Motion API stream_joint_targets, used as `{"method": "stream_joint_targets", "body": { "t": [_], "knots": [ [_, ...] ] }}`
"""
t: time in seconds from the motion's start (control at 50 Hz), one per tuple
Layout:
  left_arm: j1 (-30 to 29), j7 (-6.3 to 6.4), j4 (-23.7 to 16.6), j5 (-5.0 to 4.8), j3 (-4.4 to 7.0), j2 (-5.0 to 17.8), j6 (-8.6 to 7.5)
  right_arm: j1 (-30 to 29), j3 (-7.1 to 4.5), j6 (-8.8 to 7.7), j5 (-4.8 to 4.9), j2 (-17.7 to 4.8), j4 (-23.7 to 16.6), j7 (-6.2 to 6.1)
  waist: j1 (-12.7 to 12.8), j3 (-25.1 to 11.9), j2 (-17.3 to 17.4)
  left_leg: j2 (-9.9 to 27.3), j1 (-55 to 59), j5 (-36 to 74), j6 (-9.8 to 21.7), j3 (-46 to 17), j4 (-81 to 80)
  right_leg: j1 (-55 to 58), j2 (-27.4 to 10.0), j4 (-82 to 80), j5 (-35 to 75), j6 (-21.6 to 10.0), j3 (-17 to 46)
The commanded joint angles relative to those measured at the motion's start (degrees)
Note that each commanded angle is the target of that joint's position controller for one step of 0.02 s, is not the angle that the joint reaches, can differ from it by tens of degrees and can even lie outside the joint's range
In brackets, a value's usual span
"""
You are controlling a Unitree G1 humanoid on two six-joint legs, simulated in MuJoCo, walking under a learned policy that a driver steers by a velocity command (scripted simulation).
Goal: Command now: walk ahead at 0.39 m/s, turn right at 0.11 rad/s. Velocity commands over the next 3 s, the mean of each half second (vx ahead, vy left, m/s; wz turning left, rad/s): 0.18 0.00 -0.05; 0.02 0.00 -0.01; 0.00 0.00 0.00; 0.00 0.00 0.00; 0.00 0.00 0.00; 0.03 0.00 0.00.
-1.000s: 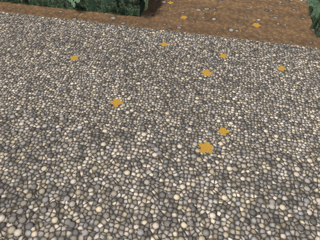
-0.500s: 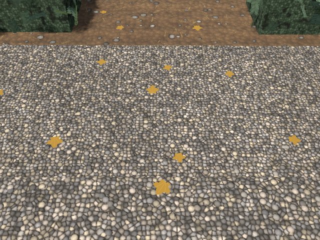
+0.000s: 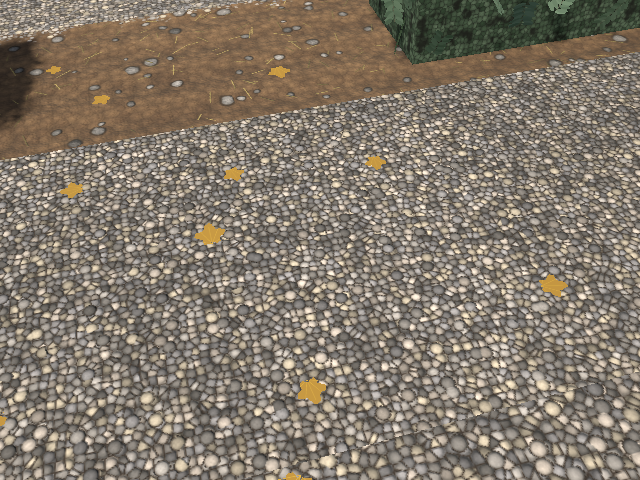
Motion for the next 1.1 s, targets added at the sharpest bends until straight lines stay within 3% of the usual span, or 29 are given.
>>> {"method": "stream_joint_targets", "body": {
  "t": [0.02,0.04,0.08,0.12,0.16,0.18,0.2,0.22,0.24,0.26,0.28,0.3,0.32,0.34,0.36,0.38,0.4,0.42,0.44,0.46,0.48,0.52,0.54,0.6,0.64,0.9,1.1],
  "knots": [
    [-8.61,-0.8,-6.24,-1.21,-0.98,-1.58,-0.87,-5.15,0.79,-4.03,1.93,-2.75,-3.79,-0.98,1.79,4.61,4.98,12.86,-20.34,32.17,11.72,-8.67,-13.15,17.16,-2.17,-30.66,15.73,1.71,-3.64],
    [-9.88,-1.23,-6.7,-2.31,-0.67,-0.17,-0.88,-3.49,-0.66,-4.5,2.82,-7.11,-3.15,-0.79,2.06,4.19,4.3,13.69,-17.48,41.79,10.83,-8.84,-12.25,19.16,-0.08,-34.32,12.74,3.13,-4.56],
    [-11.21,-1.12,-6.77,-2.56,0.28,3.4,-0.63,-1.86,-2.77,-4.33,3.3,-11.79,-2.66,0.16,2.05,3.87,2.94,15.08,-5.83,48.48,8.37,-9.66,-8.24,16.49,1.25,-41.49,11.0,3.94,-3.04],
    [-15.34,-0.27,-7.12,-2.07,1.15,4.65,-1.04,0.29,-3.09,-3.13,2.34,-9.38,-1.51,0.36,1.29,3.04,2.32,16.09,3.89,50.66,5.88,-10.16,-3.9,12.68,0.91,-45.81,12.21,3.03,-1.2],
    [-16.23,0.41,-6.63,-2.42,2.24,6.16,-1.57,-0.05,-3.63,-2.04,2.61,-7.68,-1.51,0.43,2.03,0.81,3.08,15.03,6.98,52.43,4.05,-9.05,0.43,17.27,1.65,-48.17,13.04,1.35,-2.15],
    [-14.17,0.7,-5.67,-2.94,3.13,8.0,-2.02,-1.15,-3.91,-1.81,2.88,-7.57,-2.01,0.95,3.67,-1.48,2.12,12.7,4.24,55.74,2.15,-7.48,3.77,26.19,2.41,-49.12,19.12,-0.98,-3.26],
    [-10.55,1.3,-4.43,-3.8,4.3,11.27,-2.72,-1.72,-4.28,-1.74,4.02,-7.36,-3.56,1.43,4.19,-6.16,-0.33,8.76,-2.55,52.62,-0.99,-5.4,8.7,40.72,1.16,-48.7,33.74,-4.61,-2.23],
    [-8.98,0.81,-4.42,-5.27,3.76,12.09,-2.75,7.91,-2.2,-1.61,4.04,-0.39,-2.51,1.48,-0.09,-18.75,-4.81,7.31,-13.31,32.07,-6.38,-5.96,16.4,62.64,-11.04,-45.25,48.38,-15.43,10.1],
    [-4.35,0.26,-4.41,-6.16,2.24,7.63,-2.08,6.6,-1.33,-1.47,5.03,0.05,-3.06,1.92,2.52,-24.42,-5.89,4.97,-15.27,4.2,-9.68,-5.7,27.29,65.79,-18.08,-48.5,46.63,-18.47,19.55],
    [0.4,0.63,-2.18,-5.18,3.1,8.71,-1.74,-0.33,-3.07,-0.38,3.91,-3.39,-4.58,1.58,5.39,-19.55,-7.07,3.47,-20.36,-26.35,-11.34,-6.24,35.16,61.89,-18.08,-52.95,39.2,-16.74,21.85],
    [-3.4,1.29,-3.03,-5.04,4.22,11.35,-2.38,-5.61,-3.45,0.22,3.16,-4.69,-6.4,1.15,4.11,-12.34,-4.36,5.96,-22.94,-31.92,-10.9,-8.17,36.99,53.45,-16.2,-55.7,28.89,-13.3,19.11],
    [-10.83,1.55,-4.73,-6.09,3.76,9.32,-2.78,-3.73,-3.36,0.49,2.09,-4.26,-5.61,0.75,0.28,-7.08,-3.04,8.67,-19.06,-32.15,-11.01,-9.7,32.36,42.67,-13.49,-58.4,22.42,-10.31,15.04],
    [-17.99,1.14,-6.59,-6.64,3.0,7.49,-3.08,0.49,-2.78,0.62,1.59,-1.92,-3.67,0.39,-4.17,-5.19,-1.43,9.51,-11.17,-29.95,-11.87,-8.56,25.45,33.08,-11.14,-60.48,17.25,-8.61,11.28],
    [-22.59,0.47,-7.29,-6.73,3.28,7.95,-3.19,4.75,-2.61,0.67,2.02,-0.45,-1.23,0.34,-7.37,-3.83,0.24,9.38,-2.9,-20.33,-12.51,-5.66,18.51,25.55,-8.07,-60.91,13.62,-6.95,7.3],
    [-24.84,-0.48,-7.4,-6.24,4.21,10.17,-2.66,7.42,-2.59,0.43,3.16,0.04,0.93,0.67,-8.86,-3.41,1.24,7.87,4.19,-5.49,-12.74,-2.78,13.22,19.71,-5.65,-60.93,8.01,-5.2,5.33],
    [-24.09,-1.59,-6.78,-5.34,4.78,10.62,-2.11,6.52,-2.78,0.19,3.45,-0.58,1.59,1.15,-7.7,-3.17,0.48,6.34,4.84,2.23,-12.19,-2.08,12.48,18.62,-4.16,-60.21,-0.92,-3.71,5.45],
    [-21.43,-2.58,-5.3,-5.55,4.7,9.43,-1.87,5.3,-3.22,0.12,3.15,-2.34,1.15,1.59,-6.51,-2.83,-0.48,6.48,2.43,3.46,-10.73,-2.56,12.27,19.95,-3.73,-59.3,-11.14,-1.72,6.34],
    [-18.55,-2.86,-3.99,-6.17,4.62,8.37,-1.65,3.17,-3.82,0.0,2.76,-4.73,-0.09,1.89,-4.95,-1.19,-0.73,7.28,-1.98,-1.11,-8.65,-3.15,9.11,21.61,-3.91,-59.52,-22.11,-0.72,7.56],
    [-16.14,-2.42,-3.09,-6.05,5.05,9.13,-1.51,-0.15,-4.2,-0.27,3.1,-6.61,-1.76,1.82,-2.84,0.56,-0.53,8.04,-6.63,-7.88,-5.9,-3.79,5.39,23.76,-4.22,-59.73,-27.12,-1.09,8.67],
    [-16.61,-1.26,-4.0,-5.25,5.43,9.93,-1.87,-3.98,-4.55,-0.6,3.41,-7.43,-2.49,1.82,-1.25,3.01,1.95,9.85,-13.22,-14.31,-2.0,-7.1,1.96,27.16,-2.41,-58.2,-23.69,-0.63,5.11],
    [-17.78,-0.31,-4.45,-4.54,5.27,9.01,-2.18,-7.85,-4.67,-0.76,4.11,-7.66,-3.36,1.68,-0.31,2.07,2.61,10.41,-13.6,-14.38,-0.38,-8.17,-0.3,30.04,-1.52,-57.03,-20.05,-0.84,4.16],
    [-17.87,0.52,-4.0,-5.03,4.88,7.55,-2.54,-13.17,-3.94,-1.04,4.68,-4.73,-5.05,1.46,0.43,-0.47,1.9,10.18,-10.09,-7.47,-0.52,-7.95,-0.8,33.59,0.05,-56.01,-12.19,-0.77,2.16],
    [-16.87,0.5,-3.4,-5.2,4.98,7.38,-2.43,-12.92,-3.77,-1.24,4.76,-4.41,-4.76,1.54,0.53,-1.36,2.5,10.26,-8.03,-3.4,-0.73,-7.93,-0.71,34.63,1.0,-55.03,-6.81,-0.47,0.76],
    [-15.09,-0.17,-2.2,-5.36,5.4,7.99,-2.2,-10.55,-4.8,-1.24,4.66,-7.43,-3.54,1.87,-0.04,-2.92,3.01,9.5,-5.66,6.78,-1.95,-6.11,1.4,37.36,2.02,-52.22,7.37,-0.07,-1.35],
    [-14.5,-0.36,-1.69,-5.17,5.37,7.6,-2.13,-9.37,-4.94,-1.08,4.4,-7.0,-3.02,1.85,-0.37,-3.11,3.01,8.81,-4.72,10.81,-2.78,-5.1,2.69,37.49,1.92,-51.49,11.12,0.12,-1.52],
    [-14.77,0.1,1.22,-5.09,5.66,8.52,-1.82,-11.71,-5.69,-0.5,4.56,-8.1,-2.57,1.93,-0.15,-0.66,2.89,8.14,-3.86,9.4,-3.06,-4.68,2.82,35.67,2.34,-49.88,6.7,1.75,-2.31],
    [-15.5,0.15,3.3,-5.05,5.6,9.1,-1.96,-10.83,-5.53,-0.18,4.52,-8.32,-1.08,1.69,0.05,0.39,2.32,7.69,-4.66,5.12,-3.11,-4.49,2.0,36.83,2.2,-50.17,4.56,1.69,-2.05]
  ]
}}
Next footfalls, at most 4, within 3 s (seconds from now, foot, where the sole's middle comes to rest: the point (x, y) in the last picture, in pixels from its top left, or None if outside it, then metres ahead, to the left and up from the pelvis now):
0.18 right None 0.31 -0.09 -0.77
0.42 left None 0.19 0.14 -0.77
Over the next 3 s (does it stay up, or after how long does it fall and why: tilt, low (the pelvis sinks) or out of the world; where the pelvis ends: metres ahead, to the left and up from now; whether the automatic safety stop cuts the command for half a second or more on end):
stays up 0.24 0.02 -0.01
